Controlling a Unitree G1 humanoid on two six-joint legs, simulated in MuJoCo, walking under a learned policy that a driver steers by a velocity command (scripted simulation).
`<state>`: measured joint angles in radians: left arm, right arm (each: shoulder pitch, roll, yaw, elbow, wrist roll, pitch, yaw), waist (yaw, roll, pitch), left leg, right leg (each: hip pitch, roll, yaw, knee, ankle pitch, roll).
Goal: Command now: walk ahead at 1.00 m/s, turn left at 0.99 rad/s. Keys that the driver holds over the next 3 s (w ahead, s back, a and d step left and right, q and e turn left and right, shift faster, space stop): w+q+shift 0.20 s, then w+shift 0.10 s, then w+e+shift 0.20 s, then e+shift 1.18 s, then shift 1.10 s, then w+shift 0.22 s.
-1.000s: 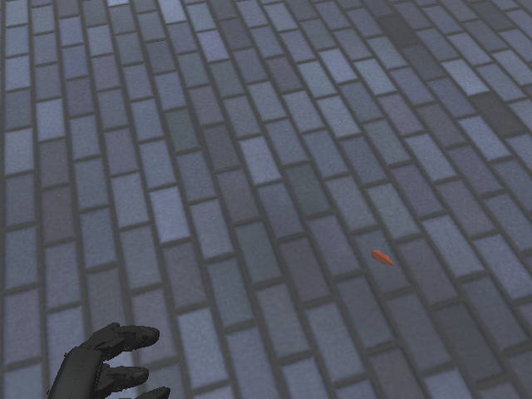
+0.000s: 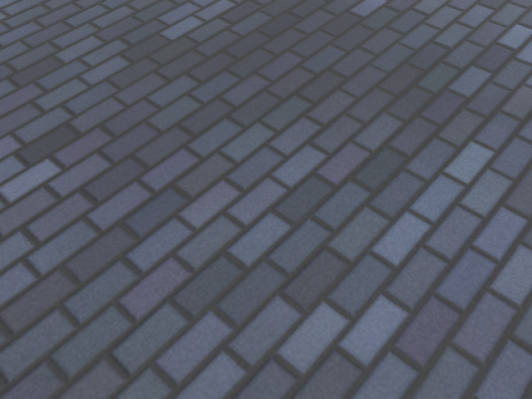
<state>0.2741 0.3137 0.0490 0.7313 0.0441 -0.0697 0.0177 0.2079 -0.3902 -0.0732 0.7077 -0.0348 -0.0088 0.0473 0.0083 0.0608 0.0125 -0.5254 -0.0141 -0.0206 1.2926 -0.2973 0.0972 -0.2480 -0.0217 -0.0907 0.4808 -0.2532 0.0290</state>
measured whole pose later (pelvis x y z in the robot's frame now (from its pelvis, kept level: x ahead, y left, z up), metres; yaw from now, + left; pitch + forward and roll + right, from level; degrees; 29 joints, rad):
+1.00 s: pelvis +0.77 +0.13 +0.00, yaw -8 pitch +3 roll +1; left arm 0.22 0.33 0.07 0.64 -0.03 0.02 0.03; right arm -0.01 -0.27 -0.01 0.57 -0.01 -0.05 -0.04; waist 0.05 0.00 0.06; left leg -0.66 -0.01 -0.25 0.87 -0.26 -0.11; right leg -0.38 0.22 0.20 0.46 -0.10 -0.10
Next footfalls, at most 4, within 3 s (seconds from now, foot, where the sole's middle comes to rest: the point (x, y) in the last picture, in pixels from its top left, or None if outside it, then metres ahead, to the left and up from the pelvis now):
0.30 left None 0.43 0.10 -0.77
0.72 right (254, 267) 0.87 0.09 -0.77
1.14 left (202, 227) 1.01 0.25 -0.77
1.60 right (268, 283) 0.81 0.05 -0.77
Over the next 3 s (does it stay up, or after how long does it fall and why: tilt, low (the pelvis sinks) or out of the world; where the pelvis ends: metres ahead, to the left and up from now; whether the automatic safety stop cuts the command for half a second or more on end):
stays up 0.92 0.10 0.01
